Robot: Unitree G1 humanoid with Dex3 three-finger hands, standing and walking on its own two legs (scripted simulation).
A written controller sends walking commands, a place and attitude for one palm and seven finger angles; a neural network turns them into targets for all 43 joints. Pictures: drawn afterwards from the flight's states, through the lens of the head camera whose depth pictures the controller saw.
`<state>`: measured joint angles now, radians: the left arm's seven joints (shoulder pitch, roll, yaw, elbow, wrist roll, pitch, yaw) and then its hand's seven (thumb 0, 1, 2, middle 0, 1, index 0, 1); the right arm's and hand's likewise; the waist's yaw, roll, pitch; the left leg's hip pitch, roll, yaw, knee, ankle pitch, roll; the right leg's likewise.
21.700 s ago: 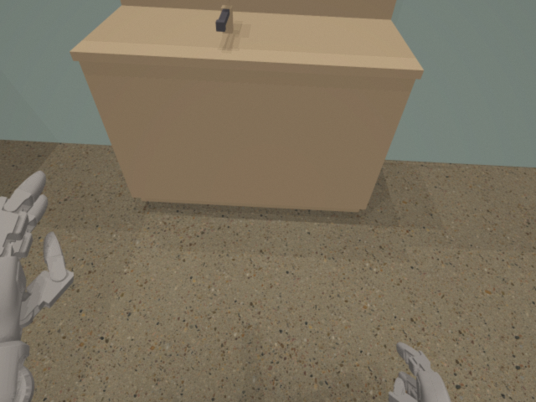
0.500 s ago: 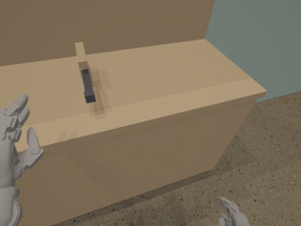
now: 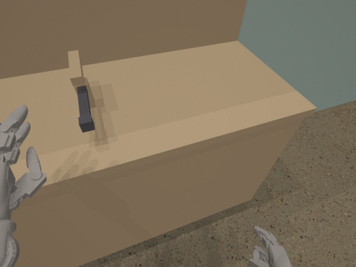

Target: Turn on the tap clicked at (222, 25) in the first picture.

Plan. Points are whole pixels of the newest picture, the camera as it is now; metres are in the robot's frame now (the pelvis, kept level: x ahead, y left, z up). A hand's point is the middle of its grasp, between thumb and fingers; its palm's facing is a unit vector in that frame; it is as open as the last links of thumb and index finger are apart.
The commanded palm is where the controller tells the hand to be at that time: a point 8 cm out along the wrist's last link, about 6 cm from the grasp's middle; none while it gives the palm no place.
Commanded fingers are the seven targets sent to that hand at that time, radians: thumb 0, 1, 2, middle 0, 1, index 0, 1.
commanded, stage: shuffle to correct the standing spot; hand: left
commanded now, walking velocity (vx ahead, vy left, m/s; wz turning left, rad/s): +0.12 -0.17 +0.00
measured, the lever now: (86, 123) +0.39 +0.25 +0.11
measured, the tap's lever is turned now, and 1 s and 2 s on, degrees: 0 0 0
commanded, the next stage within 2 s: come to a stop and stand still in 0.44 s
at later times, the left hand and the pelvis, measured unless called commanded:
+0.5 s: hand (112, 149) +0.28 +0.15 +0.17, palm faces +0.37 -0.81 -0.45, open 7.4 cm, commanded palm +0.22 +0.19 +0.19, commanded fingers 0.00 0.90 0.90 -0.20 -0.30 -0.20 -0.30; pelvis +0.06 -0.09 -0.02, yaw +0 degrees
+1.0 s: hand (131, 143) +0.30 +0.11 +0.16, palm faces +0.41 -0.80 -0.44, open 7.4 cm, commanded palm +0.24 +0.15 +0.19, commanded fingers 0.00 0.90 0.90 -0.20 -0.30 -0.20 -0.30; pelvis +0.09 -0.13 +0.01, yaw +2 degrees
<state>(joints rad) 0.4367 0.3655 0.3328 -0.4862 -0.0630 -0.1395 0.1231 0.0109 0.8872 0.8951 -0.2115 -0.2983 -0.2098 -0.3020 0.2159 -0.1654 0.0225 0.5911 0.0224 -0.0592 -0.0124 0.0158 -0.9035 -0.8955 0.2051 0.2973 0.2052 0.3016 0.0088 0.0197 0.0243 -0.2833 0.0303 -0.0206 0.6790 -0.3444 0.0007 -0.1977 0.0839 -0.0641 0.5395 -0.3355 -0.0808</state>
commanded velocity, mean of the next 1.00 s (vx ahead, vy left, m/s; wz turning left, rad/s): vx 0.01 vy -0.02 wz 0.02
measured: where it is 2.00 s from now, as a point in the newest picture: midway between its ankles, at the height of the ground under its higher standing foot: outside the picture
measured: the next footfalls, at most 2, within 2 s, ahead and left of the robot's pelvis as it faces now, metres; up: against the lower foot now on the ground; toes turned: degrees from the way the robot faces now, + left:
right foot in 0.42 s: +0.17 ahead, -0.21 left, +0.00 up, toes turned -1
left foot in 0.64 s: +0.13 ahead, -0.01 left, +0.00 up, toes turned +6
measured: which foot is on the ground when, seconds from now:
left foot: down 0.00-0.42, up 0.44-0.62, down 0.64-0.84, up 0.86-1.00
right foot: down 0.00-0.16, up 0.18-0.40, down 0.42-1.00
